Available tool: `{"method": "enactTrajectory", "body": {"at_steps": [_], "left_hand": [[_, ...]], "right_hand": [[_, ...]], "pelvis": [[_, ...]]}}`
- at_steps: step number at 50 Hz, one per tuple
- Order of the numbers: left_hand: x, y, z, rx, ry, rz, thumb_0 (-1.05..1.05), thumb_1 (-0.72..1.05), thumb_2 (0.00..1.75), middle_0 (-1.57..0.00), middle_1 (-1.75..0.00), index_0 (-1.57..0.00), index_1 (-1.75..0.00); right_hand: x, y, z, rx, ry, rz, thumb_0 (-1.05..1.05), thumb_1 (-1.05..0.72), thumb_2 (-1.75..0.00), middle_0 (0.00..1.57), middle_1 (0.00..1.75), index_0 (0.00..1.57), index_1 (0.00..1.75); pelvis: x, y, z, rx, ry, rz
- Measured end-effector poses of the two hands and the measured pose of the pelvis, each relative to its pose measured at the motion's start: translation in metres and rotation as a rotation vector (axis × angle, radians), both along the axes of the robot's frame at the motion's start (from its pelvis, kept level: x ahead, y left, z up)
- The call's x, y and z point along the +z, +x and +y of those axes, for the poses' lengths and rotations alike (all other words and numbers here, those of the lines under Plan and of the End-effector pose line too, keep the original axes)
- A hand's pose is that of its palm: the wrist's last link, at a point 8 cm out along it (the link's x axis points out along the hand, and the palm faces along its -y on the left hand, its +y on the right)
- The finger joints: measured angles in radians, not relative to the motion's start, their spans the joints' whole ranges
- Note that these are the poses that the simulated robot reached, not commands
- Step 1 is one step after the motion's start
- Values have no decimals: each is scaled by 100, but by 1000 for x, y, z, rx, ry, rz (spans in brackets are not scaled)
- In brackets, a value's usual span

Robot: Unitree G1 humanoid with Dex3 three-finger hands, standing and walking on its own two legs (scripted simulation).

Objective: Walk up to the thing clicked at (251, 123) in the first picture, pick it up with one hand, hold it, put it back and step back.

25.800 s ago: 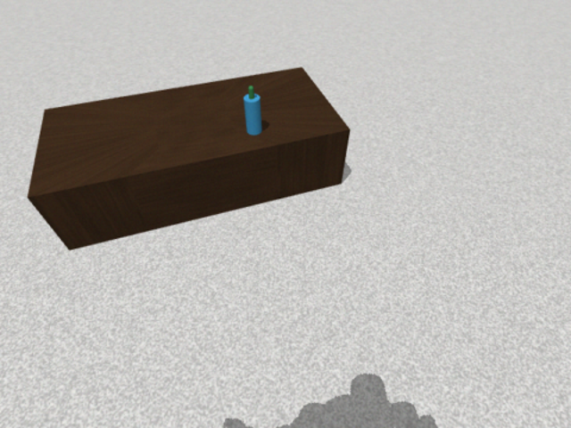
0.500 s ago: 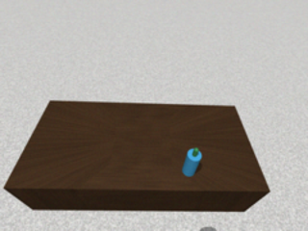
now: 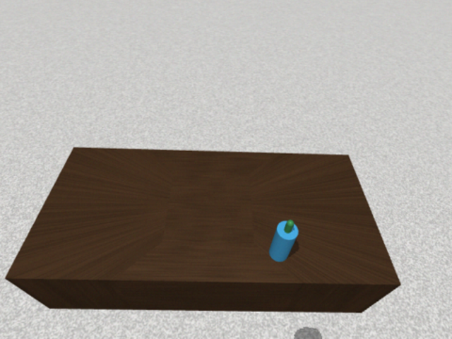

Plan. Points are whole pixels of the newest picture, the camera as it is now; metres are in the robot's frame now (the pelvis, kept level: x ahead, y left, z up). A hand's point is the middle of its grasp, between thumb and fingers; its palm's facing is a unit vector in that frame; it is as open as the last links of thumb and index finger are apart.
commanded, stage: stand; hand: right
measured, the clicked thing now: (284, 238) +0.48 -0.20 -0.35
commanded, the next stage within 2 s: none
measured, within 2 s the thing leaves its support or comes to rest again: neither
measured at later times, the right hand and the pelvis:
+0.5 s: hand out of the picture +0.08 -0.26 -0.15, palm faces -0.02 +0.93 -0.37, open 7.5 cm; pelvis +0.01 +0.00 +0.00, yaw +1 degrees
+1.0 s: hand out of the picture +0.08 -0.25 -0.15, palm faces -0.03 +0.93 -0.36, open 7.3 cm; pelvis +0.01 +0.00 +0.00, yaw +1 degrees
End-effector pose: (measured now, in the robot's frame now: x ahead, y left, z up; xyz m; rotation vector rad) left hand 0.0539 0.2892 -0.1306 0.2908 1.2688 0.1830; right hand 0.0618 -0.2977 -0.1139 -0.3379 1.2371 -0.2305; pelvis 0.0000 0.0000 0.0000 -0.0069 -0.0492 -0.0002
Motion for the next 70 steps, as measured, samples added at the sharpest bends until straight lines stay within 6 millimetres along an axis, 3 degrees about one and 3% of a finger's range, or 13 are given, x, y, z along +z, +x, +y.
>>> {"method": "enactTrajectory", "body": {"at_steps": [10, 15, 21, 51, 70], "left_hand": [[3, 11, 1, -1, 4, -13, 1, 90, 90, -20, -30, -20, -30], [3, 13, 1, 0, 6, -13, 1, 90, 90, -20, -30, -20, -30], [3, 14, 2, 2, 6, -15, 1, 90, 90, -20, -30, -20, -30], [5, 5, 7, 15, 13, 0, 1, 90, 90, -20, -30, -20, -30], [6, 11, 8, 19, 13, -11, 1, 90, 90, -20, -30, -20, -30]], "right_hand": [[0, 10, -1, 4, 3, -5, 0, -29, -73, 19, 28, 20, 28], [0, 13, -1, 5, 4, -4, 0, -62, -83, 20, 29, 20, 29], [1, 16, -1, 7, 4, -4, 0, -81, -88, 20, 30, 21, 30], [-2, 16, 3, 14, 16, 13, 0, -90, -89, 20, 30, 21, 30], [-1, 26, 3, 28, 15, 4, 0, -91, -89, 20, 30, 21, 30]], "pelvis": [[1, 5, 0, 3, 2, 4], [1, 7, -1, 4, 2, 5], [1, 8, 0, 7, 1, 6], [1, 10, 2, 21, 4, 10], [1, 14, 2, 28, 4, 13]]}}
